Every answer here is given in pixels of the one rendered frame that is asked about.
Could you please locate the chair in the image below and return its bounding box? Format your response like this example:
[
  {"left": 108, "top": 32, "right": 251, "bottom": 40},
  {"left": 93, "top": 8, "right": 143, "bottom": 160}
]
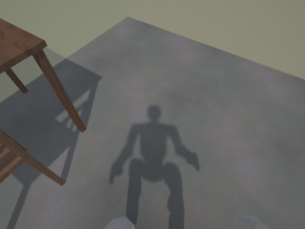
[{"left": 0, "top": 130, "right": 66, "bottom": 186}]

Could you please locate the robot left thigh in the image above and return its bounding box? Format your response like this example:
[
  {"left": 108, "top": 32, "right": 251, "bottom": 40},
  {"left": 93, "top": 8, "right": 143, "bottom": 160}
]
[{"left": 104, "top": 218, "right": 135, "bottom": 229}]

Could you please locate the table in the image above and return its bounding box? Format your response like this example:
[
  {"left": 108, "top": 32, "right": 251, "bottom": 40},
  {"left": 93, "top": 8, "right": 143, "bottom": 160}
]
[{"left": 0, "top": 18, "right": 86, "bottom": 133}]

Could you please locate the right robot hand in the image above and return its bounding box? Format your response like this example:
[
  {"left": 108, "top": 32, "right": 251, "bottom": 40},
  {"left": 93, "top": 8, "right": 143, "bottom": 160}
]
[{"left": 242, "top": 215, "right": 269, "bottom": 229}]

